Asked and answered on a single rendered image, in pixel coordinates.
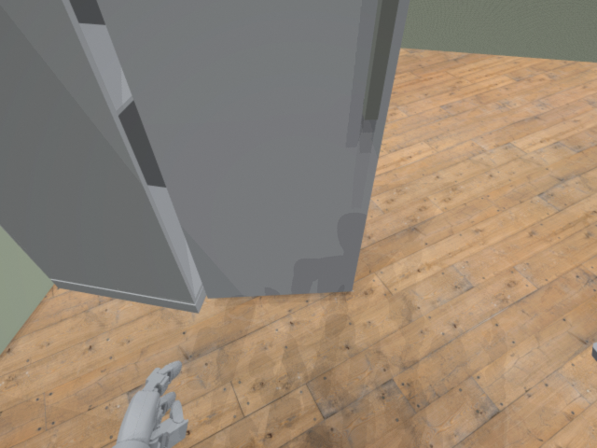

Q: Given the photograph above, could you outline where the handle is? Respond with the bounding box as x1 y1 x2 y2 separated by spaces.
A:
362 0 399 120

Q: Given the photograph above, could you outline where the fridge door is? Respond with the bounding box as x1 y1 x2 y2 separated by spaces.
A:
96 0 410 299

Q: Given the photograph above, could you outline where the robot left hand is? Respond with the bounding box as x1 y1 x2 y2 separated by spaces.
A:
116 360 188 448

